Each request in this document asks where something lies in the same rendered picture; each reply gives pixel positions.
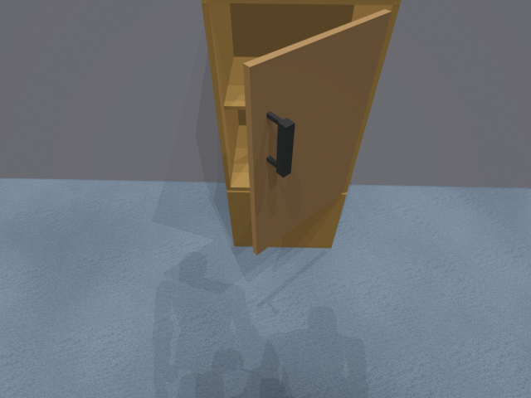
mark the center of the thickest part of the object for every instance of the handle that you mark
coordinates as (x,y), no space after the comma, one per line
(285,141)

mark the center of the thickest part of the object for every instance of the cupboard door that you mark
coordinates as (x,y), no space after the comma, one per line
(322,84)

